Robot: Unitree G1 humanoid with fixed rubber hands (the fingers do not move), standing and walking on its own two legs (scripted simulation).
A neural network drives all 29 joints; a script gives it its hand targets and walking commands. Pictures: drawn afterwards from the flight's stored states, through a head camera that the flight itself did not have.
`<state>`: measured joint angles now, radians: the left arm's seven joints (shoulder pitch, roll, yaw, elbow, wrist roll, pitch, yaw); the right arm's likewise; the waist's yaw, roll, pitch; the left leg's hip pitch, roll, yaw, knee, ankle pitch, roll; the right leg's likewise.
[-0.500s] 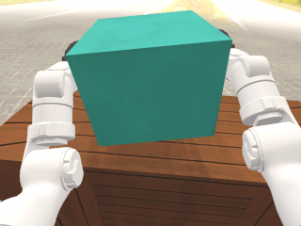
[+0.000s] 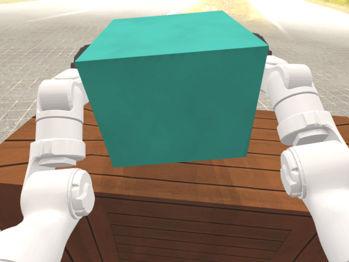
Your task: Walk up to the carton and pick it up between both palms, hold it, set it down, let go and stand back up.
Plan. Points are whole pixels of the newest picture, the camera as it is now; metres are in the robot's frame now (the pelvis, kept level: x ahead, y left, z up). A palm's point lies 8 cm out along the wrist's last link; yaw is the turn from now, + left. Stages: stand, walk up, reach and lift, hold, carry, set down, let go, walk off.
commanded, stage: hold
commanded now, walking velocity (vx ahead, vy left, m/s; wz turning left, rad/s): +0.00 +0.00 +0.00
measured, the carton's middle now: (173, 81) +0.41 +0.00 +0.29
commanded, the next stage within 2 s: none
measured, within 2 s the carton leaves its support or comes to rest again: neither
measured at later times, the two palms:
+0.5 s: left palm (83, 80) +0.38 +0.18 +0.30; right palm (259, 68) +0.38 -0.18 +0.33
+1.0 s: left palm (84, 80) +0.38 +0.18 +0.30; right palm (260, 68) +0.38 -0.18 +0.33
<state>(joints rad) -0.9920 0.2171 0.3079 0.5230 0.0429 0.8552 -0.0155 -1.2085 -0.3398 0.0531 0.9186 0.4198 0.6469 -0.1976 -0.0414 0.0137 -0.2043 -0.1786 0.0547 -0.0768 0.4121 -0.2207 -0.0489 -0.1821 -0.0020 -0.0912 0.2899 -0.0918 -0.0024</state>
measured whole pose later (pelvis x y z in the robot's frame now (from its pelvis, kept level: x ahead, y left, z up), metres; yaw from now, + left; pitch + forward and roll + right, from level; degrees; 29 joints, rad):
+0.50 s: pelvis +0.01 +0.00 +0.00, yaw +0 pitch -1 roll -2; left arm -0.97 0.20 0.32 0.49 0.05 0.87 -0.01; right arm -1.20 -0.34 0.06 0.90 0.43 0.66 -0.20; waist -0.04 0.02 -0.20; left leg -0.16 0.06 -0.07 0.41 -0.23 -0.05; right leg -0.17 0.00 -0.09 0.28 -0.10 0.00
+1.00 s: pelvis +0.01 +0.00 +0.00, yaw -1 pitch -1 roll -2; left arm -0.96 0.19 0.32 0.46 0.06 0.89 -0.01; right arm -1.19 -0.35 0.06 0.89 0.44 0.67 -0.20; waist -0.04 0.02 -0.21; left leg -0.16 0.06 -0.07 0.42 -0.24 -0.04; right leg -0.16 0.00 -0.08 0.28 -0.10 0.00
